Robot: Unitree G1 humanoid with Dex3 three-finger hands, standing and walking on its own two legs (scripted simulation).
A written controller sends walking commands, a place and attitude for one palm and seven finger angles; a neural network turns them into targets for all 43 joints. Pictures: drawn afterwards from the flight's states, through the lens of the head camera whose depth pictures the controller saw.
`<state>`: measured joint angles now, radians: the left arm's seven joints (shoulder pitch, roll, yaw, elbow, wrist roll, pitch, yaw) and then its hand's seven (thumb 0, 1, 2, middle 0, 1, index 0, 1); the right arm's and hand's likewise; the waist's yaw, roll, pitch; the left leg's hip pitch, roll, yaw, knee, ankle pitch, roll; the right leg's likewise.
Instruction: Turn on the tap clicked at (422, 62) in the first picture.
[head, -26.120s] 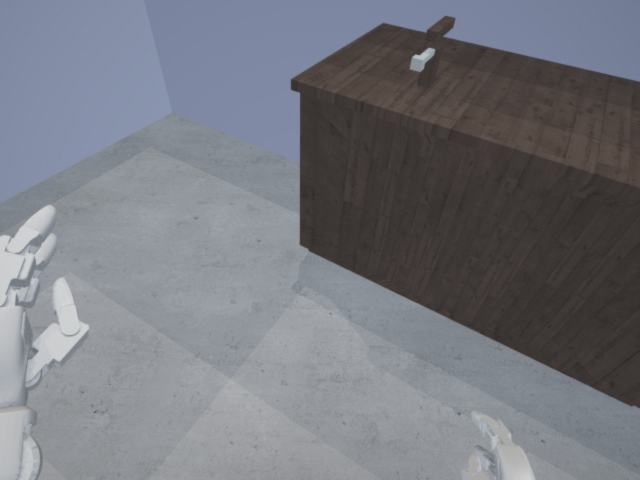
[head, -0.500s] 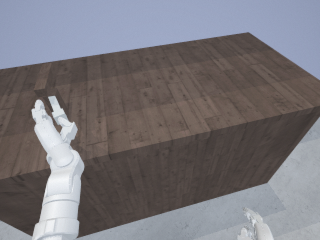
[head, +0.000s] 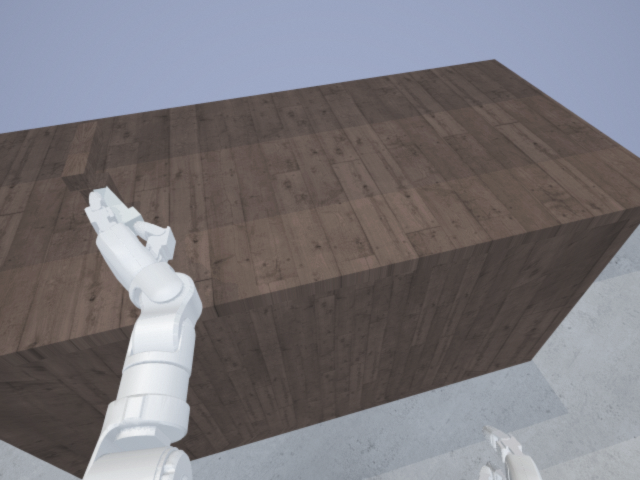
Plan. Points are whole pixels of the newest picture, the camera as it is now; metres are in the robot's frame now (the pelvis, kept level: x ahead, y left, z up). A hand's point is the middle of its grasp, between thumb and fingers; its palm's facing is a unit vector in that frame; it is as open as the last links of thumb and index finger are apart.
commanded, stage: push the lever round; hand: left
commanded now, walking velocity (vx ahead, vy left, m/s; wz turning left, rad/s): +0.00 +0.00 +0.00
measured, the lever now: (131, 223) +0.40 +0.29 +0.12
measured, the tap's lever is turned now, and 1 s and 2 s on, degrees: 29 57 55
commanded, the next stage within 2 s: lift the hand up off the lever in 0.98 s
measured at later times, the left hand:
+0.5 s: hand (190, 218) +0.42 +0.21 +0.12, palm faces +0.82 -0.57 -0.08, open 7.8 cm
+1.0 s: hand (201, 207) +0.44 +0.20 +0.12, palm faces +0.82 -0.56 -0.11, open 7.9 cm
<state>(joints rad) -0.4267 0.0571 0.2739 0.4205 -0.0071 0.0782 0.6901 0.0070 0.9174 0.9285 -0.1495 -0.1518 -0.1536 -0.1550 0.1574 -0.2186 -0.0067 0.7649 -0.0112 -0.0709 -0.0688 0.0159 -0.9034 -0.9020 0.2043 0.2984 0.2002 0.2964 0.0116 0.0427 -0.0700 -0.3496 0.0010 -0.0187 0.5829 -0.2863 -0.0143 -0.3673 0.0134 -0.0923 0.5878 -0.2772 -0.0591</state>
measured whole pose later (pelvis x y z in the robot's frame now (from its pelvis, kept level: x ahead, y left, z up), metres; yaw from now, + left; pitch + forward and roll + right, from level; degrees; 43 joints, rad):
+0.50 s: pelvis +0.01 -0.01 +0.00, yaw +0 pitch +6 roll +1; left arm -0.59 0.03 0.35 0.57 0.05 0.13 0.82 -0.04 0.87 0.92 -0.15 -0.15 -0.15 -0.16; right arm 0.18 -0.22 -0.03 0.78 -0.03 -0.04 -0.03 0.01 -0.90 -0.90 0.20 0.30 0.20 0.30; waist -0.01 0.04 -0.11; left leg -0.40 0.01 -0.02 0.60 -0.30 -0.03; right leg -0.42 0.03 -0.10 0.61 -0.30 -0.07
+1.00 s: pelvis +0.01 -0.02 -0.01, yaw +0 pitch +8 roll +1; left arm -0.70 0.07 0.42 0.70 0.09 0.11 0.84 -0.04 0.86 0.91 -0.15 -0.15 -0.16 -0.16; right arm 0.23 -0.22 -0.04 0.79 -0.05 -0.04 -0.02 0.01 -0.90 -0.90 0.20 0.30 0.20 0.30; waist -0.04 0.03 -0.12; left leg -0.45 0.02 -0.02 0.62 -0.30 -0.04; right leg -0.48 0.03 -0.09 0.64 -0.30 -0.08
